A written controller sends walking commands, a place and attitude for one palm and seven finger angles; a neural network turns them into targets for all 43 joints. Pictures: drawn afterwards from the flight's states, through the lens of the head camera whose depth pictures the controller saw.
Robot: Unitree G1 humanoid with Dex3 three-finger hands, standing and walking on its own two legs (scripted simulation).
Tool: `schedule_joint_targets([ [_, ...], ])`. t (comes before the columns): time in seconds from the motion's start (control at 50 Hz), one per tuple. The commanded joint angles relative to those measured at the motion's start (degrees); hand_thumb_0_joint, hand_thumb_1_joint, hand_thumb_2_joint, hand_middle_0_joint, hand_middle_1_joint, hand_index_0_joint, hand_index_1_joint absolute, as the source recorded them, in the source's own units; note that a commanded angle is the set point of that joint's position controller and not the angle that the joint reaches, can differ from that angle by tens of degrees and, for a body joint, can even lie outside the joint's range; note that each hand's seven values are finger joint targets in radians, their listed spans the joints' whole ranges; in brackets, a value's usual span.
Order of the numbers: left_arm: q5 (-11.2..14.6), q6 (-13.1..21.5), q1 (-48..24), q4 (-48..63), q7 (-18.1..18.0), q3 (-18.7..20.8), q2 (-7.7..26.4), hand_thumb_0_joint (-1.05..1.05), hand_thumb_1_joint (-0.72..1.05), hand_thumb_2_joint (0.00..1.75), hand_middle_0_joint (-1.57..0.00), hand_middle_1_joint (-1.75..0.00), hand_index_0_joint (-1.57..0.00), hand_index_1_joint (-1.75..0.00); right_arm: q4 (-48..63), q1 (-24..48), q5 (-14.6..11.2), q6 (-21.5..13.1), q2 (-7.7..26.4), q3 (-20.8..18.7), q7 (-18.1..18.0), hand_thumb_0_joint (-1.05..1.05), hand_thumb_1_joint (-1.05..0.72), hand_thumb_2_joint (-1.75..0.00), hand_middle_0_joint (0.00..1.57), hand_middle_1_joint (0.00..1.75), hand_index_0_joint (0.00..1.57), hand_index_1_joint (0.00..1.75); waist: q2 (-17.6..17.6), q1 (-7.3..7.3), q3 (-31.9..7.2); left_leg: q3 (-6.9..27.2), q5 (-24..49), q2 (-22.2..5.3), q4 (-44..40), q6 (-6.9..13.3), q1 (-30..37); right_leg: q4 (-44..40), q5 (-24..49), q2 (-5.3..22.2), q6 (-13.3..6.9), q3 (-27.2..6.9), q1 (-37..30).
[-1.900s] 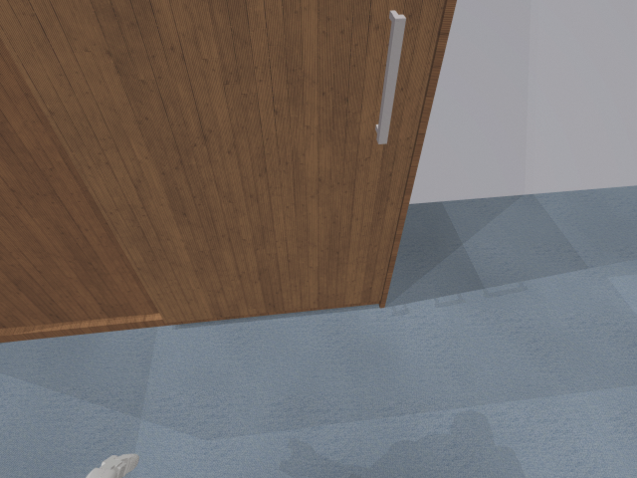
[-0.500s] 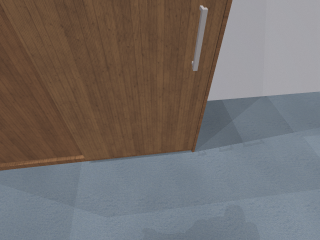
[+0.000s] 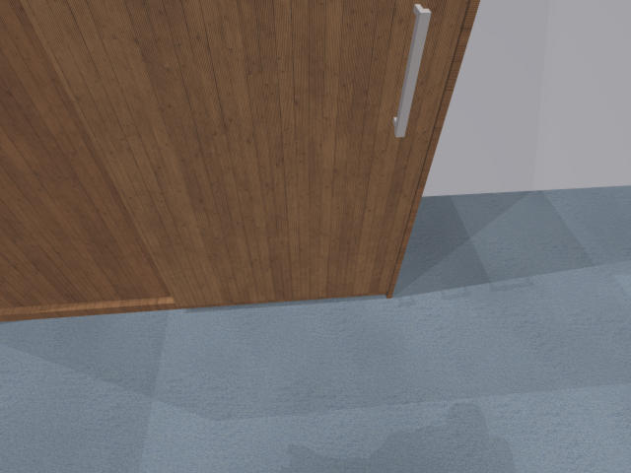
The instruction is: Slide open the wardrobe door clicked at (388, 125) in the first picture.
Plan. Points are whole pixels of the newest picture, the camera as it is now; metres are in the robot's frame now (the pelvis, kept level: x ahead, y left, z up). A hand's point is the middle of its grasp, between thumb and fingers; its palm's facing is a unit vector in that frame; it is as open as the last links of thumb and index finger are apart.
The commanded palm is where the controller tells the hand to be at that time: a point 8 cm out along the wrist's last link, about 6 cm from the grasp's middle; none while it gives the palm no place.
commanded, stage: turn to face it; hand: right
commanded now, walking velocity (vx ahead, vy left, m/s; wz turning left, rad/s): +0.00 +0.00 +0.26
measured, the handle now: (407, 76) +0.81 -0.14 +0.12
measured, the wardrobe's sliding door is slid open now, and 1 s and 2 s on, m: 0.00 0.00 0.00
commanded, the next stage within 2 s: take the last steps up to it in 0.06 s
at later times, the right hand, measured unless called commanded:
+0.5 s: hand out of the picture +0.05 -0.21 -0.19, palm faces -0.05 +0.99 -0.15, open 7.4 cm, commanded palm none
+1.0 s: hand (424, 371) +0.33 -0.17 -0.18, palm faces -0.02 +0.98 -0.18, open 7.1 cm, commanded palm none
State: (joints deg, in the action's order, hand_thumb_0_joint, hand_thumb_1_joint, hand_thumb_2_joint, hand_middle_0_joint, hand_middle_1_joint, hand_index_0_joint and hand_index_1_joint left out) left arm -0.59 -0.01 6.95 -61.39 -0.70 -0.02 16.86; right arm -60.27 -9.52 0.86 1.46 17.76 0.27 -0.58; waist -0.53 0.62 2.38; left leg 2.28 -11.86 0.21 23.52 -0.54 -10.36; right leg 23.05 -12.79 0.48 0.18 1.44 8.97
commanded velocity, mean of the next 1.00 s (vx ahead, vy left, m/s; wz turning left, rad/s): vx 0.23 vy -0.06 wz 0.05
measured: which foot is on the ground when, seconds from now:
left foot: down 0.00-0.42, up 0.44-0.82, down 0.84-1.00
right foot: down 0.00-0.84, up 0.86-1.00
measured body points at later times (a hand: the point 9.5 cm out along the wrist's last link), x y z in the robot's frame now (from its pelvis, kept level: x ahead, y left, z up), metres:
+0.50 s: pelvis +0.05 -0.03 -0.01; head +0.05 -0.05 +0.44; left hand -0.02 +0.21 -0.15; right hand +0.06 -0.26 -0.18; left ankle +0.01 +0.11 -0.71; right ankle +0.00 -0.11 -0.74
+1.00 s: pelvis +0.22 +0.00 -0.01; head +0.24 -0.01 +0.44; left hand +0.16 +0.21 -0.17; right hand +0.33 -0.22 -0.16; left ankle +0.25 +0.10 -0.74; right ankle +0.18 -0.12 -0.67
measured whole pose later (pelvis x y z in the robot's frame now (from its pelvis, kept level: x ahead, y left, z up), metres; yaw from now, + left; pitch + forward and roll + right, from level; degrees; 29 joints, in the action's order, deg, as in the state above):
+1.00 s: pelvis +0.22 +0.00 -0.01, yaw +4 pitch -1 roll +2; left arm -1.4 0.7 20.9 -63.3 -0.6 2.6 6.4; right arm -56.3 -10.6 1.1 -3.5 8.7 -4.1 -1.8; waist 0.4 -1.8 2.9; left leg -10.2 -12.7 -0.4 29.8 2.8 -16.2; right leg 65.5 -21.3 5.5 -0.8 2.7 25.1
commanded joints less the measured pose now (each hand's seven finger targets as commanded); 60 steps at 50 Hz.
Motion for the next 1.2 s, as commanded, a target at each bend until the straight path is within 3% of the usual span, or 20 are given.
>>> schedule_joint_targets([
  [0.0, 0.11, 0.38, 3.23, 3.22, -0.77, 2.0, 6.55, 0.0, 0.9, 0.9, -0.2, -0.3, -0.2, -0.3, 4.71, -2.01, 0.06, -0.54, 6.28, -1.8, -0.6, 0.0, -0.9, -0.9, 0.2, 0.3, 0.2, 0.3, 0.0, -0.81, -3.5, 5.73, 12.32, -5.85, 0.31, 1.48, -2.07, 0.01, 8.07, 7.07, -0.52, -3.29, -0.25],
  [0.14, 0.03, 0.04, 4.82, 4.94, -1.0, 3.14, 4.64, 0.0, 0.9, 0.9, -0.2, -0.3, -0.2, -0.3, 7.4, -3.69, 0.21, -0.16, 4.31, -2.74, -0.48, 0.0, -0.9, -0.9, 0.2, 0.3, 0.2, 0.3, 1.34, -0.88, -2.23, 7.33, 7.11, -4.15, 3.56, 2.13, -6.54, 1.84, 0.3, 7.55, -1.32, -3.08, 3.16],
  [0.18, -0.23, 0.19, 6.46, 4.39, -0.55, 2.9, 3.86, 0.0, 0.9, 0.9, -0.2, -0.3, -0.2, -0.3, 6.85, -5.93, 0.46, -0.58, 3.67, -2.77, -0.24, 0.0, -0.9, -0.9, 0.2, 0.3, 0.2, 0.3, -0.46, -0.17, -4.04, 8.7, -8.45, -3.99, 0.95, 2.87, -4.57, 1.82, -11.67, 6.44, -1.53, -3.0, 4.41],
  [0.28, -0.61, 0.62, 11.01, 3.37, 0.21, 2.65, -0.07, 0.0, 0.9, 0.9, -0.2, -0.3, -0.2, -0.3, 5.68, -10.54, 0.34, -1.27, 4.79, -4.41, -0.27, 0.0, -0.9, -0.9, 0.2, 0.3, 0.2, 0.3, -9.8, 0.2, 2.06, 23.23, -32.66, -12.02, -11.69, 9.25, -6.61, 15.62, -14.15, 1.02, -0.56, 2.36, 12.05],
  [0.36, -0.34, 2.2, 17.74, 1.66, 0.18, 2.54, -1.75, 0.0, 0.9, 0.9, -0.2, -0.3, -0.2, -0.3, 6.12, -7.96, 0.25, -2.03, 2.19, -4.88, -0.22, 0.0, -0.9, -0.9, 0.2, 0.3, 0.2, 0.3, -5.05, -2.78, 1.84, 15.2, -23.47, -8.88, -3.84, 8.58, -13.76, 4.3, -11.19, 2.04, -1.45, 0.74, 0.11],
  [0.38, -0.44, 2.5, 21.39, 0.45, -0.14, 2.92, -0.59, 0.0, 0.9, 0.9, -0.2, -0.3, -0.2, -0.3, 6.73, -6.64, 0.21, -1.98, -0.06, -4.66, 0.14, 0.0, -0.9, -0.9, 0.2, 0.3, 0.2, 0.3, 1.77, -4.16, 2.21, 9.51, -21.64, -3.58, 4.35, 6.3, -20.02, -0.73, -14.88, 5.44, -3.43, -5.51, -5.49],
  [0.4, -1.01, 2.78, 26.13, -0.59, -0.33, 3.79, 3.29, 0.0, 0.9, 0.9, -0.2, -0.3, -0.2, -0.3, 7.93, -4.77, 0.34, -1.88, -3.24, -4.06, 0.39, 0.0, -0.9, -0.9, 0.2, 0.3, 0.2, 0.3, 15.76, -5.95, 4.08, -0.66, -18.12, 1.92, 20.55, 3.46, -27.81, -10.73, -23.97, 15.44, -7.31, -19.71, -8.53],
  [0.42, -0.98, 3.0, 28.14, -0.96, -0.73, 3.94, 3.58, 0.0, 0.9, 0.9, -0.2, -0.3, -0.2, -0.3, 9.87, -0.38, 0.74, -2.4, -3.51, -3.94, 0.12, 0.0, -0.9, -0.9, 0.2, 0.3, 0.2, 0.3, 16.84, -6.55, 8.37, -2.64, -17.25, 0.52, 30.32, 2.5, -32.81, -16.99, -24.13, 21.89, -10.51, -27.78, -6.3],
  [0.48, -0.53, 4.21, 24.62, -0.18, -1.22, 2.33, -0.44, 0.0, 0.9, 0.9, -0.2, -0.3, -0.2, -0.3, 8.01, -1.19, 0.97, -3.22, -3.85, -4.18, 1.35, 0.0, -0.9, -0.9, 0.2, 0.3, 0.2, 0.3, 2.65, -3.41, 8.0, -1.62, -9.28, -5.02, 38.73, 1.92, -33.89, -14.49, -4.34, 19.05, -12.02, -18.54, -6.81],
  [0.54, -0.43, 5.17, 25.67, -1.42, -1.64, 1.84, -1.22, 0.0, 0.9, 0.9, -0.2, -0.3, -0.2, -0.3, 7.13, -2.06, 0.71, -2.79, -5.65, -3.8, 1.83, 0.0, -0.9, -0.9, 0.2, 0.3, 0.2, 0.3, 5.85, -2.51, 5.37, -4.77, -5.01, -5.64, 35.94, 0.76, -31.6, -12.23, 14.42, 14.58, -11.09, -7.98, -9.97],
  [0.68, -0.69, 4.82, 29.08, -4.87, -1.66, 1.82, -2.76, 0.0, 0.9, 0.9, -0.2, -0.3, -0.2, -0.3, 9.37, 5.35, 0.42, -3.19, -7.02, -3.29, 1.86, 0.0, -0.9, -0.9, 0.2, 0.3, 0.2, 0.3, 7.27, -3.66, 5.94, -10.62, -0.94, -2.72, 16.29, 2.33, -21.36, -9.36, 30.77, 12.44, -9.2, -0.44, -10.1],
  [0.76, -0.12, 4.41, 26.1, -5.17, -1.74, 2.54, -1.05, 0.0, 0.9, 0.9, -0.2, -0.3, -0.2, -0.3, 5.55, -6.35, 0.72, -3.75, -4.96, -4.38, 1.16, 0.0, -0.9, -0.9, 0.2, 0.3, 0.2, 0.3, 6.76, 2.6, 0.17, -12.28, 1.52, 0.98, 9.52, 4.39, -3.2, 5.32, 45.2, 11.47, -7.11, 2.68, -8.34],
  [0.78, 0.26, 4.39, 25.41, -4.67, -1.42, 2.64, -1.42, 0.0, 0.9, 0.9, -0.2, -0.3, -0.2, -0.3, 3.56, -13.49, 0.99, -4.34, -2.38, -5.11, 0.82, 0.0, -0.9, -0.9, 0.2, 0.3, 0.2, 0.3, 3.61, 5.72, -3.18, -10.03, 4.92, -0.49, 6.3, 5.36, 9.01, 15.45, 39.14, 9.74, -5.45, 3.27, -1.18],
  [0.8, 0.81, 4.63, 26.32, -3.47, -0.86, 2.45, -4.09, 0.0, 0.9, 0.9, -0.2, -0.3, -0.2, -0.3, 1.66, -20.76, 1.26, -5.28, 2.37, -6.57, 0.04, 0.0, -0.9, -0.9, 0.2, 0.3, 0.2, 0.3, -4.81, 7.82, -8.45, 6.79, 6.04, -14.88, 3.58, 10.65, 22.81, 32.41, 18.04, 4.96, -3.07, 5.24, 12.91],
  [0.82, 0.89, 4.71, 26.98, -1.86, -1.06, 2.63, -5.91, 0.0, 0.9, 0.9, -0.2, -0.3, -0.2, -0.3, 0.64, -23.75, 0.3, -5.09, 6.04, -7.27, -0.3, 0.0, -0.9, -0.9, 0.2, 0.3, 0.2, 0.3, -10.07, 6.16, -11.95, 26.99, 12.09, -28.76, -3.87, 17.76, 26.05, 51.06, -18.78, -1.07, -1.57, 4.32, 22.77],
  [0.86, -0.01, 3.31, 18.72, -0.08, -0.52, 3.38, -5.82, 0.0, 0.9, 0.9, -0.2, -0.3, -0.2, -0.3, 3.07, -13.33, -0.05, -4.36, 2.61, -6.37, -0.63, 0.0, -0.9, -0.9, 0.2, 0.3, 0.2, 0.3, -4.38, 4.18, -0.9, 23.06, -10.88, -26.1, -11.03, 16.19, 5.85, 56.01, -13.32, 4.74, -2.19, -2.11, 25.63],
  [0.94, -1.02, 0.77, 21.64, -0.9, 0.27, 2.93, -9.0, 0.0, 0.9, 0.9, -0.2, -0.3, -0.2, -0.3, 4.17, -6.24, 0.81, -5.07, -3.99, -4.2, -1.11, 0.0, -0.9, -0.9, 0.2, 0.3, 0.2, 0.3, -4.03, -2.7, 2.01, 2.58, -3.85, -17.81, -13.12, 10.1, -11.19, 41.64, -7.1, 7.64, -0.1, -0.13, 17.1],
  [1.12, -0.72, 2.3, 15.55, 2.73, 0.98, 2.58, -6.85, 0.0, 0.9, 0.9, -0.2, -0.3, -0.2, -0.3, 3.13, -7.57, 0.68, -3.9, -1.12, -4.83, -0.39, 0.0, -0.9, -0.9, 0.2, 0.3, 0.2, 0.3, -5.5, -2.37, 1.21, -4.28, 0.97, -12.73, -3.58, 6.66, -9.38, 8.86, 2.51, 3.29, 1.44, 5.92, 3.33],
  [1.14, -0.62, 2.68, 17.34, 1.67, 0.56, 2.49, -4.94, 0.0, 0.9, 0.9, -0.2, -0.3, -0.2, -0.3, 2.72, -8.61, 0.48, -3.3, -2.83, -4.2, -0.65, 0.0, -0.9, -0.9, 0.2, 0.3, 0.2, 0.3, 0.11, -2.64, -0.56, -5.81, 2.67, -9.99, 3.05, 4.67, -9.75, 4.15, 10.21, 4.94, 1.49, 3.16, -2.32],
  [1.18, -0.72, 2.55, 17.28, 2.67, -0.48, 2.96, 2.21, 0.0, 0.9, 0.9, -0.2, -0.3, -0.2, -0.3, 2.28, -13.22, -0.1, -2.24, -5.8, -3.0, -1.07, 0.0, -0.9, -0.9, 0.2, 0.3, 0.2, 0.3, 14.13, -0.86, -3.55, -9.12, -14.49, -3.53, 12.57, -0.43, -7.33, -1.16, 35.71, 19.7, -5.64, -10.95, -2.23],
])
